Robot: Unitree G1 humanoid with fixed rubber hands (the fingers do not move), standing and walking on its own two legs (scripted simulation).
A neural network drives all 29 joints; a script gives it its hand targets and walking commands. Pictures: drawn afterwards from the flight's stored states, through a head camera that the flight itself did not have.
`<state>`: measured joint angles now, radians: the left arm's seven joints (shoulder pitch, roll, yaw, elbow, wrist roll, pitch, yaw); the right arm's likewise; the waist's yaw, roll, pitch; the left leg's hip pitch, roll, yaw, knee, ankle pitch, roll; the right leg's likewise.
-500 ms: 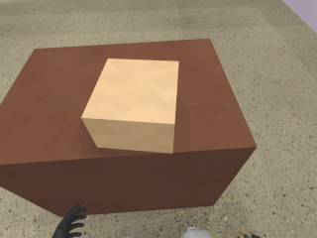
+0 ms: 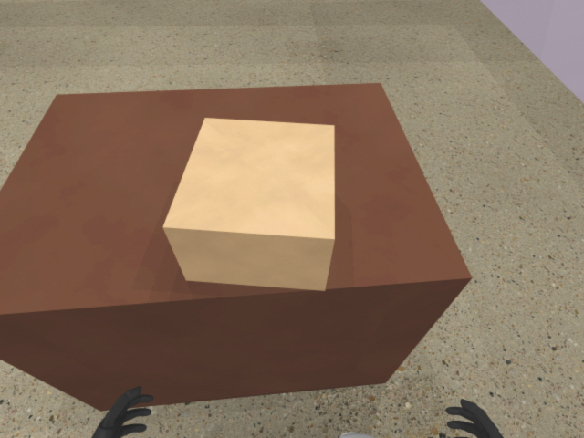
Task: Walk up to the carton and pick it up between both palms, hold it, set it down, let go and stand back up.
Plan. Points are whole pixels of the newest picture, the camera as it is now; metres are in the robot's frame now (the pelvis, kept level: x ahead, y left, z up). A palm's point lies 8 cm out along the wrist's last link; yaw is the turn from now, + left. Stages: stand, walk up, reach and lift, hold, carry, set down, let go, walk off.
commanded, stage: walk up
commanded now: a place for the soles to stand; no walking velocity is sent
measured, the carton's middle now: (262, 200) +0.49 +0.07 +0.00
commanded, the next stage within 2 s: none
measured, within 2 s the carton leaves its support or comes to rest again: neither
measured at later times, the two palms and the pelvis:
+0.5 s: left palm out of the picture +0.09 +0.29 -0.09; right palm out of the picture +0.08 -0.28 -0.11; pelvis +0.00 +0.01 -0.01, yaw -3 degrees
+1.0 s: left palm (84, 405) +0.18 +0.30 -0.09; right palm out of the picture +0.14 -0.22 -0.08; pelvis +0.04 +0.05 +0.00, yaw +0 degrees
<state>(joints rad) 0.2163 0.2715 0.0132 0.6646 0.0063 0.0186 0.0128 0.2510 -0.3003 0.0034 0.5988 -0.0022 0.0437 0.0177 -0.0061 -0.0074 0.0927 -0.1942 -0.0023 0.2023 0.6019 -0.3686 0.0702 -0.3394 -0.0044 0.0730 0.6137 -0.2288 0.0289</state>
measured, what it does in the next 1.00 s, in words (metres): steps on the spot: left foot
